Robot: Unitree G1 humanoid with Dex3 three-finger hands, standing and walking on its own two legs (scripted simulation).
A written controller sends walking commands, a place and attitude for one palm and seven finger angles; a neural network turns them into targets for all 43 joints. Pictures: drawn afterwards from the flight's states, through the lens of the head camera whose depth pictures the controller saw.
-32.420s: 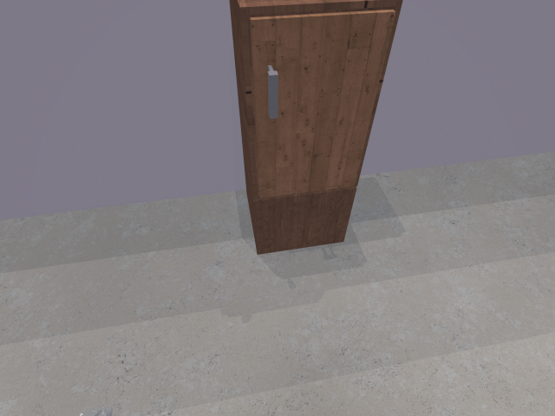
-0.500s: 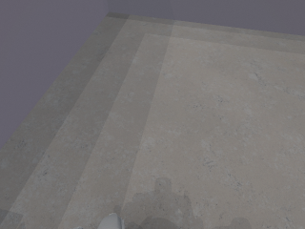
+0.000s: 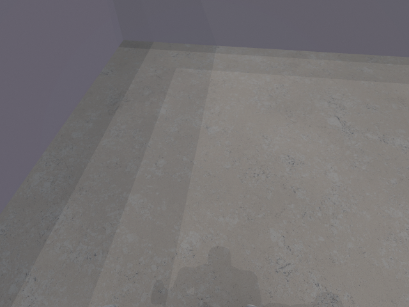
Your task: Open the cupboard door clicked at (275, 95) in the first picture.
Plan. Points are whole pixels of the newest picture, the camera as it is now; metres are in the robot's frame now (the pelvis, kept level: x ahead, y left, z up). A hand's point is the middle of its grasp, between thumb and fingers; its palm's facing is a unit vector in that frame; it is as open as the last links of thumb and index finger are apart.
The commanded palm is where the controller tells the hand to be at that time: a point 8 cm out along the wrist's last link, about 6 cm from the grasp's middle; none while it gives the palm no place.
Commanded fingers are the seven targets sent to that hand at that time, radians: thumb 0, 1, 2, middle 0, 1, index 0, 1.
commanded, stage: turn to face it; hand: left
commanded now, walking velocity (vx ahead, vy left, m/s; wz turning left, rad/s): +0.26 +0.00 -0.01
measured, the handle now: out of the picture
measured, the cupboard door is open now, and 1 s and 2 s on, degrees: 46 46 46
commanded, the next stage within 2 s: none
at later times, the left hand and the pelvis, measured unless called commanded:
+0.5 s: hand (136, 267) +0.23 +0.18 -0.16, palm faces +0.20 -0.96 -0.20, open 7.4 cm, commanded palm none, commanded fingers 0.00 0.90 0.90 -0.20 -0.30 -0.20 -0.30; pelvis +0.18 -0.02 +0.00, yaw +10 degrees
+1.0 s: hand (139, 306) +0.15 +0.16 -0.18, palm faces +0.52 -0.81 -0.25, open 7.4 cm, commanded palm none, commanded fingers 0.00 0.90 0.90 -0.20 -0.30 -0.20 -0.30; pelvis +0.23 -0.05 +0.00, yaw +30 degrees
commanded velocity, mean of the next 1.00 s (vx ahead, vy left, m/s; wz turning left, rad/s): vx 0.01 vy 0.00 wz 0.55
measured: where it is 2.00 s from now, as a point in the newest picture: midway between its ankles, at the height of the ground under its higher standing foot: (235, 295)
